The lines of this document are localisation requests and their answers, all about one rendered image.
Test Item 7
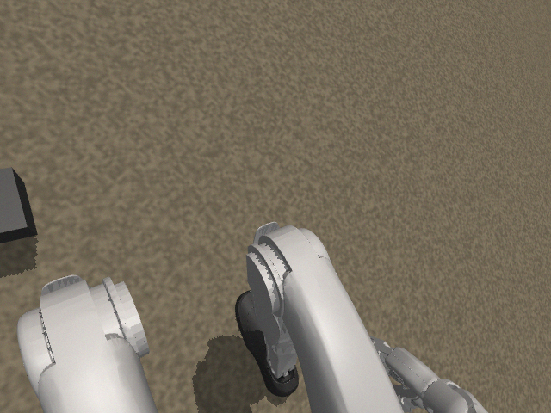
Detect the right robot hand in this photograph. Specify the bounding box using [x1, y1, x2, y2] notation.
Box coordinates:
[370, 336, 440, 412]

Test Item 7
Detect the right robot foot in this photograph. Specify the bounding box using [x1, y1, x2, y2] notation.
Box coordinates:
[235, 290, 299, 397]

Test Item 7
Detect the carton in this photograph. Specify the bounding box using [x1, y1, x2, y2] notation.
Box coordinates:
[0, 167, 38, 243]

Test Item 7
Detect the right robot arm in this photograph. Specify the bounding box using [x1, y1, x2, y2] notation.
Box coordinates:
[423, 379, 488, 413]

